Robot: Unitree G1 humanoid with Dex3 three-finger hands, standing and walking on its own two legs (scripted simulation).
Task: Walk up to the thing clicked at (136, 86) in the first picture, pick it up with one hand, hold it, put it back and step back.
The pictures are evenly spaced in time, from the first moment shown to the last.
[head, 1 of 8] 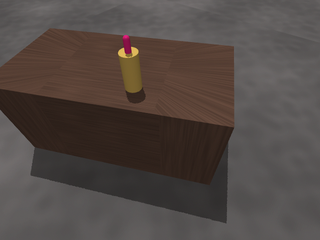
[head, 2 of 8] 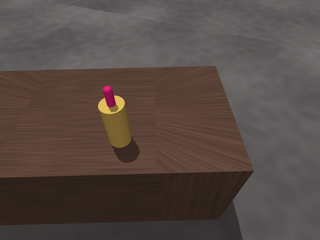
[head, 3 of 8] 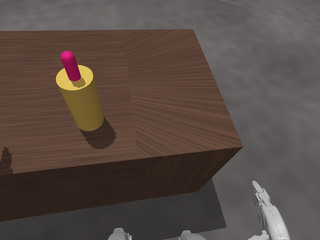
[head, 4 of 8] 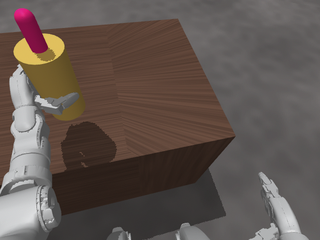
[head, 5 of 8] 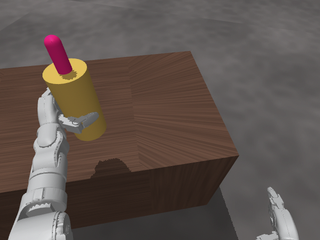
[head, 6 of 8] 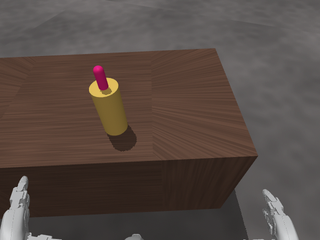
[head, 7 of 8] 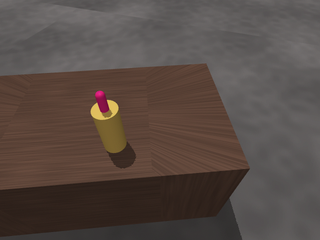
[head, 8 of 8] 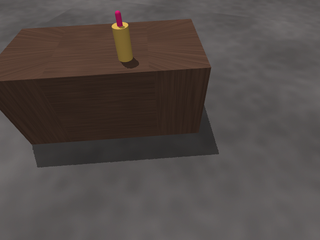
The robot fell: no
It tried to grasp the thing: yes
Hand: left
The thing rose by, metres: 0.26
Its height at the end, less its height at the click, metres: +0.00
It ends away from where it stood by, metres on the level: 0.01
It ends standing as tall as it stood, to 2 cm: yes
